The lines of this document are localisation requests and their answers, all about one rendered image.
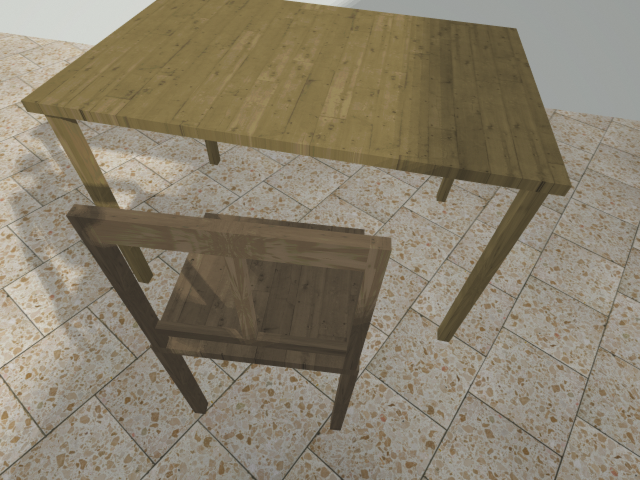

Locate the table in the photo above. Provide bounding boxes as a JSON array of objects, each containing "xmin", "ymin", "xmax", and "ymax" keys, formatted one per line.
[{"xmin": 21, "ymin": 0, "xmax": 572, "ymax": 342}]

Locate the chair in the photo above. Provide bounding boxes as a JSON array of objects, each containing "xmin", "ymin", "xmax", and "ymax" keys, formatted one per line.
[{"xmin": 66, "ymin": 204, "xmax": 392, "ymax": 431}]

